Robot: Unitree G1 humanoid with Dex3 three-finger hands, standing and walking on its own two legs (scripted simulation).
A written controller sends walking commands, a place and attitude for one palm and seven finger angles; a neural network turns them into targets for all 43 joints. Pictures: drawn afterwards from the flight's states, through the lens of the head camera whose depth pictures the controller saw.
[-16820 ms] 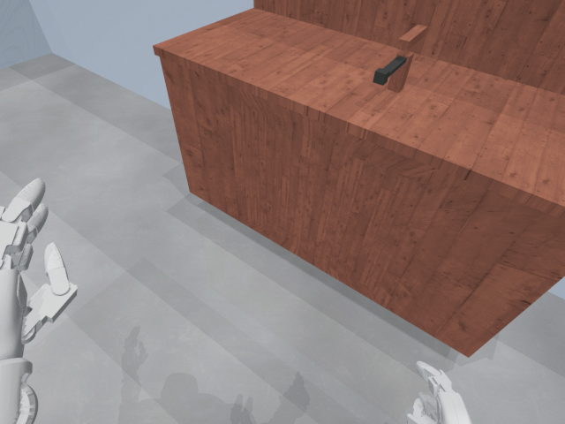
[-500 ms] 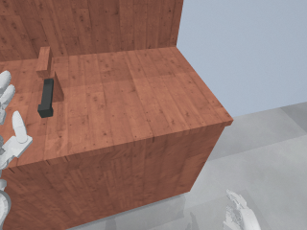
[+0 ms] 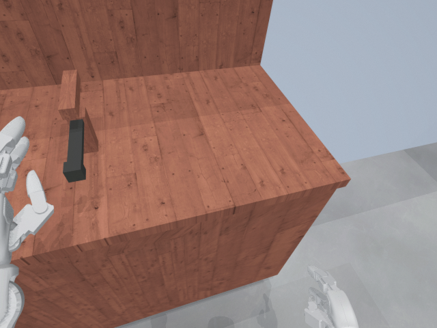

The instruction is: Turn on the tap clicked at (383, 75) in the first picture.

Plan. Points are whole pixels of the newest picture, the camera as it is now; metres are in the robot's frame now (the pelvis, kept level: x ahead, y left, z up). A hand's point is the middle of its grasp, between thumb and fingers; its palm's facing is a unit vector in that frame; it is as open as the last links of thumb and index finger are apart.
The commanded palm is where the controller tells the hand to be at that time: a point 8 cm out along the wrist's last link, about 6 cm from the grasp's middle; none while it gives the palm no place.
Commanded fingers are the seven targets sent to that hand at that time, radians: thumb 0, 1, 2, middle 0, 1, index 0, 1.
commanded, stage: come to a stop and stand still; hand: left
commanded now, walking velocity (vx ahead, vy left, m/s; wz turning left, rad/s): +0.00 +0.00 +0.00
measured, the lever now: (74, 171) +0.33 +0.30 +0.10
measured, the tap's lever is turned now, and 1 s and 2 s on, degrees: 0 0 0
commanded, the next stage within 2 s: look again from close up in 0.52 s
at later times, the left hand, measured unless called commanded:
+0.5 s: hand (75, 205) +0.23 +0.23 +0.16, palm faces +0.40 -0.84 -0.36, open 7.4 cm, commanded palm +0.18 +0.26 +0.18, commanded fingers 0.00 0.90 0.90 -0.20 -0.30 -0.20 -0.30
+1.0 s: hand (77, 209) +0.22 +0.22 +0.16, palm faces +0.39 -0.84 -0.38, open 7.4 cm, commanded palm +0.17 +0.26 +0.18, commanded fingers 0.00 0.90 0.90 -0.20 -0.30 -0.20 -0.30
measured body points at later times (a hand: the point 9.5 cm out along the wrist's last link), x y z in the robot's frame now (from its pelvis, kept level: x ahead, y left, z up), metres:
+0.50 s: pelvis +0.02 -0.02 +0.00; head +0.03 -0.01 +0.45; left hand +0.20 +0.27 +0.18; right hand +0.21 -0.24 -0.07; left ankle +0.04 +0.07 -0.74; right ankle +0.03 -0.14 -0.74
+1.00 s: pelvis +0.01 -0.02 +0.00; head +0.03 -0.02 +0.45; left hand +0.20 +0.27 +0.18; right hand +0.20 -0.25 -0.07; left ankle +0.04 +0.07 -0.74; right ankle +0.03 -0.14 -0.74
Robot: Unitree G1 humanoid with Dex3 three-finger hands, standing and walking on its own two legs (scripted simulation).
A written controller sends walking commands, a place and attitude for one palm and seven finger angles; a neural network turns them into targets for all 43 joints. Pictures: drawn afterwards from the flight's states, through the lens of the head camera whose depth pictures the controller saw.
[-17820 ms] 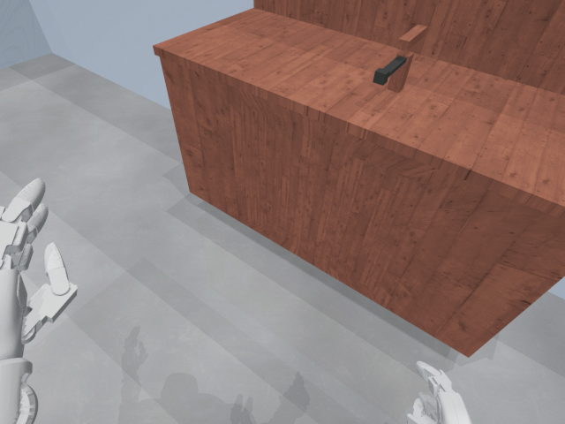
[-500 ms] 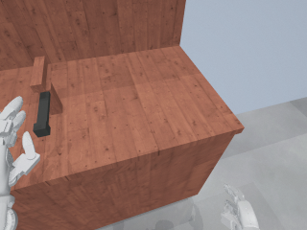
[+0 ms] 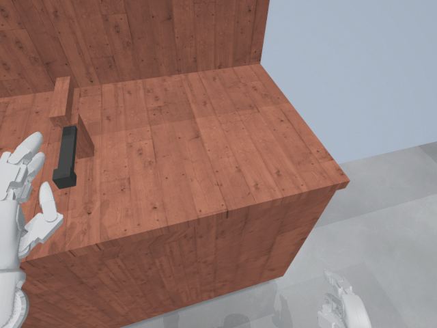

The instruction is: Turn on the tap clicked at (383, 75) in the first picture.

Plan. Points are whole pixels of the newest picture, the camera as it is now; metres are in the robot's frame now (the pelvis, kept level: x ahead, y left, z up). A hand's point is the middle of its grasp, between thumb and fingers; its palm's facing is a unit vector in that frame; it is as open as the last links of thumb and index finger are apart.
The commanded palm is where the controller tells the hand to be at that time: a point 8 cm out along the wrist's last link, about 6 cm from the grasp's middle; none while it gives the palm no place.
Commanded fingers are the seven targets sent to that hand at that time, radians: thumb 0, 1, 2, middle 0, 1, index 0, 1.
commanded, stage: turn the palm inward beside the body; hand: left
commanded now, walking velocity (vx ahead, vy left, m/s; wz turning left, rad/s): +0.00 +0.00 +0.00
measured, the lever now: (64, 177) +0.32 +0.31 +0.10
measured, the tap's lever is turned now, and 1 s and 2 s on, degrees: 0 0 0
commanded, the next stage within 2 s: none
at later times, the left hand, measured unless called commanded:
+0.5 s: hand (46, 233) +0.19 +0.24 +0.16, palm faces +0.59 -0.76 -0.27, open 7.4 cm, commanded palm +0.15 +0.26 +0.17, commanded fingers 0.00 0.90 0.90 -0.20 -0.30 -0.20 -0.30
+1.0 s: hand (90, 234) +0.21 +0.20 +0.14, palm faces +0.49 -0.84 -0.24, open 7.4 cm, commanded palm +0.16 +0.24 +0.16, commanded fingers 0.00 0.90 0.90 -0.20 -0.30 -0.20 -0.30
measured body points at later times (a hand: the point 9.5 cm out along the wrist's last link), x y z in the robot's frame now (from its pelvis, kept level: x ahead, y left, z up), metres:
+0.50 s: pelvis -0.02 -0.04 -0.02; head -0.04 -0.06 +0.43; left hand +0.15 +0.28 +0.18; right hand +0.21 -0.24 -0.09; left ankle +0.03 +0.09 -0.74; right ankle +0.02 -0.12 -0.74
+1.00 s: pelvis +0.03 -0.06 -0.02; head +0.01 -0.09 +0.43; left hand +0.17 +0.24 +0.15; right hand +0.23 -0.29 -0.10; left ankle +0.03 +0.09 -0.74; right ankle +0.02 -0.12 -0.74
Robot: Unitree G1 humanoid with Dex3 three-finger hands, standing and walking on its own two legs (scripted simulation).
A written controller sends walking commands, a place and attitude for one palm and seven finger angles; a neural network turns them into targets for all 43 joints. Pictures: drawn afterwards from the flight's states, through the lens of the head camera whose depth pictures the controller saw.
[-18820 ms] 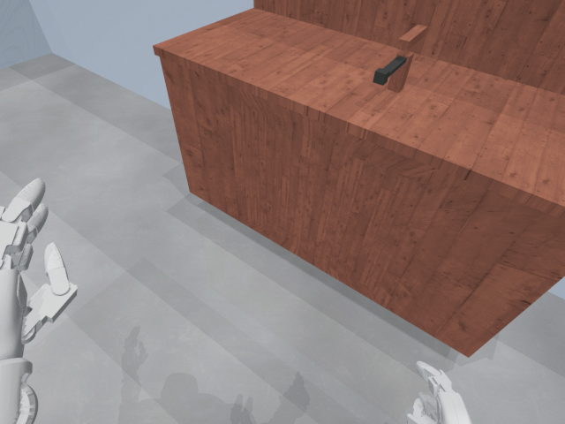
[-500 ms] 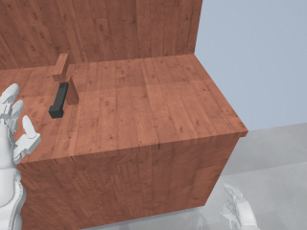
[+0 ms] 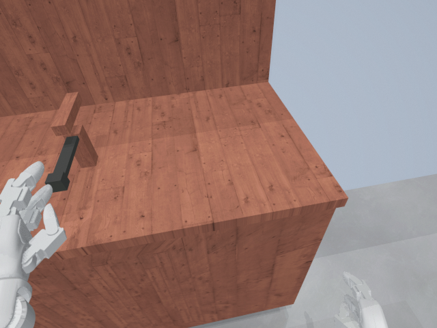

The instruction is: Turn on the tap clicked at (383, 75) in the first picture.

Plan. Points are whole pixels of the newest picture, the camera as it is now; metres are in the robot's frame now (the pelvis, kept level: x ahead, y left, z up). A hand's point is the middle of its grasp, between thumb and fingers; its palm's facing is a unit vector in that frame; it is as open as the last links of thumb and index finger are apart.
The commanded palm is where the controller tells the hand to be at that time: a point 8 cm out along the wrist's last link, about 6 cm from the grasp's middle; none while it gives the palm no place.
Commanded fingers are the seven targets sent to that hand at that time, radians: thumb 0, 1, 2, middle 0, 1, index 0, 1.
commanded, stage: turn the palm inward beside the body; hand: left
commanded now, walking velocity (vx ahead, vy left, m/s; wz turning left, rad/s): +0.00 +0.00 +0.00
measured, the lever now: (57, 182) +0.31 +0.36 +0.12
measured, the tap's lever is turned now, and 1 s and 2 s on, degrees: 0 0 0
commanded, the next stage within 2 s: reach beside the lever's end, fingers flat in 1.18 s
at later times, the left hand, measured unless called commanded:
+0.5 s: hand (49, 253) +0.16 +0.25 +0.16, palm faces +0.47 -0.87 -0.16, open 7.4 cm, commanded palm +0.11 +0.29 +0.17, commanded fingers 0.00 0.90 0.90 -0.20 -0.30 -0.20 -0.30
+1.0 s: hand (49, 245) +0.17 +0.26 +0.16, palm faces +0.48 -0.87 -0.12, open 7.4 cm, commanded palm +0.12 +0.30 +0.17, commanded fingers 0.00 0.90 0.90 -0.20 -0.30 -0.20 -0.30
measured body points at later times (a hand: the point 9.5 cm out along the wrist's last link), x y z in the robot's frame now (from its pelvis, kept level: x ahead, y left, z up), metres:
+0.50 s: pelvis -0.02 +0.02 +0.00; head -0.05 -0.01 +0.45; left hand +0.13 +0.30 +0.17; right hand +0.19 -0.19 -0.06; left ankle +0.01 +0.15 -0.72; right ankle -0.01 -0.06 -0.72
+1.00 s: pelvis -0.01 +0.02 +0.00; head -0.04 +0.00 +0.45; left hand +0.14 +0.30 +0.17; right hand +0.21 -0.17 -0.06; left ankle +0.01 +0.15 -0.72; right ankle -0.01 -0.06 -0.72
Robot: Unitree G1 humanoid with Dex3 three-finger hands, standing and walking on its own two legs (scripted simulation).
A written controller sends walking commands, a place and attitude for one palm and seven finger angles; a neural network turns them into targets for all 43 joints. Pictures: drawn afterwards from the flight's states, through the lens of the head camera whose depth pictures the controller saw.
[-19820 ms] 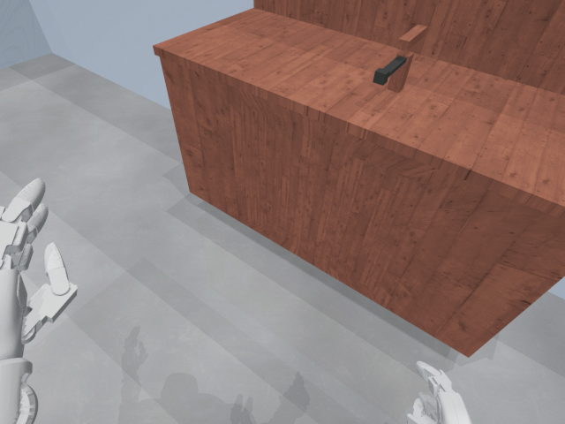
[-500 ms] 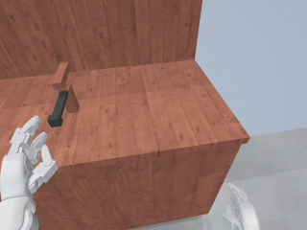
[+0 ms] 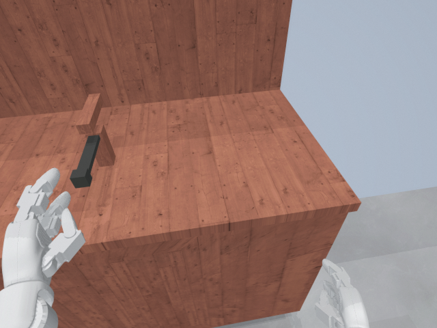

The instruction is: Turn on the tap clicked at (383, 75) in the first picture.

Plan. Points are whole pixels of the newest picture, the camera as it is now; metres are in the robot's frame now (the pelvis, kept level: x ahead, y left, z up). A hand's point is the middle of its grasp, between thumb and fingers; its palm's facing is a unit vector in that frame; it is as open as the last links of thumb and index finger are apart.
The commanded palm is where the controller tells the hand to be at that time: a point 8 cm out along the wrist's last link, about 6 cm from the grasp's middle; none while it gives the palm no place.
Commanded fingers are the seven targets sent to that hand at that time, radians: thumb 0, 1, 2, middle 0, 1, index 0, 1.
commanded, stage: turn the palm inward beside the body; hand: left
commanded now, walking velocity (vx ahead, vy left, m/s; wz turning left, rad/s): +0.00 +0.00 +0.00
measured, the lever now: (81, 178) +0.33 +0.33 +0.11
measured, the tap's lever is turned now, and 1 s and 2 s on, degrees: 0 0 0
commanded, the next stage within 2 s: reach beside the lever's end, fingers flat in 0.18 s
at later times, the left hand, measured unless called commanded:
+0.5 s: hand (79, 236) +0.19 +0.23 +0.15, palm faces +0.52 -0.85 -0.12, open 7.4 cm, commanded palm +0.14 +0.28 +0.16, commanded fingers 0.00 0.90 0.90 -0.20 -0.30 -0.20 -0.30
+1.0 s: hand (71, 222) +0.22 +0.27 +0.14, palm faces +0.54 -0.83 -0.12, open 7.5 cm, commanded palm +0.18 +0.31 +0.14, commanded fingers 0.00 0.90 0.90 -0.19 -0.26 -0.19 -0.26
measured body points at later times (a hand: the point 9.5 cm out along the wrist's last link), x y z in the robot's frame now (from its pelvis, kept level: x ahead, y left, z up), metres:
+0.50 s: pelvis -0.01 -0.02 +0.00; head -0.04 -0.04 +0.45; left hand +0.15 +0.28 +0.16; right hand +0.21 -0.22 -0.07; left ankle +0.02 +0.13 -0.72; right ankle +0.00 -0.08 -0.72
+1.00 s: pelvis +0.00 -0.01 +0.00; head -0.01 -0.03 +0.45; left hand +0.18 +0.31 +0.14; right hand +0.20 -0.24 -0.08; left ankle +0.02 +0.13 -0.72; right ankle +0.00 -0.08 -0.72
